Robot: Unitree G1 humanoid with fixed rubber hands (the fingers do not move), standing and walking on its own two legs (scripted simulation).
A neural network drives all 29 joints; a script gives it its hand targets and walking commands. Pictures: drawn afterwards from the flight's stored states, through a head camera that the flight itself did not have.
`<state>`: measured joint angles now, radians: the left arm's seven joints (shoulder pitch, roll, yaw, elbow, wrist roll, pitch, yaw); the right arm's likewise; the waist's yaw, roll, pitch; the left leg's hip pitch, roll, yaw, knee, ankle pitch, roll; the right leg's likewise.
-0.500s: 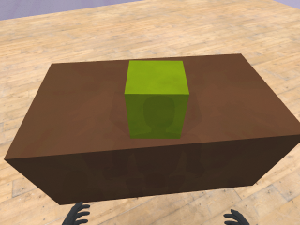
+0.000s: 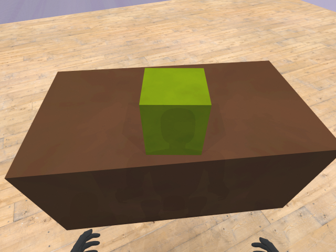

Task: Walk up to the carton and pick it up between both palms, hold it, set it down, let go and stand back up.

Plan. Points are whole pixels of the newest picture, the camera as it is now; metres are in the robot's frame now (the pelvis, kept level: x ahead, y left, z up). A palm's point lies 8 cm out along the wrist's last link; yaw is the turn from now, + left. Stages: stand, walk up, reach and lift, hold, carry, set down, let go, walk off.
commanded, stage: walk up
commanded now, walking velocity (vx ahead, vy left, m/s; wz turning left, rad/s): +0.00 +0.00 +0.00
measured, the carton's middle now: (173, 112) +0.59 -0.01 -0.04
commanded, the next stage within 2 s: none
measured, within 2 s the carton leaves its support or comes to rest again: neither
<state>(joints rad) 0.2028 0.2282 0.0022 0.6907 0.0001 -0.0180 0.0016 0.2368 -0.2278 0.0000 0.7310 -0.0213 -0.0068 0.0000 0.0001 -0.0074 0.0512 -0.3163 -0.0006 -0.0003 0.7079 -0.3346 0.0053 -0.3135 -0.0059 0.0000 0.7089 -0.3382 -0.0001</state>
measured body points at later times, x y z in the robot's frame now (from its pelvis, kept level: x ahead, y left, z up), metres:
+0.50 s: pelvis +0.05 -0.05 -0.01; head +0.05 -0.04 +0.44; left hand +0.18 +0.24 -0.10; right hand +0.07 -0.33 -0.12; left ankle +0.03 +0.11 -0.70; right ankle +0.09 -0.13 -0.72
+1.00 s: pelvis +0.13 -0.01 -0.01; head +0.15 +0.02 +0.44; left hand +0.23 +0.28 -0.14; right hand +0.18 -0.31 -0.10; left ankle +0.19 +0.08 -0.72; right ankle +0.11 -0.12 -0.68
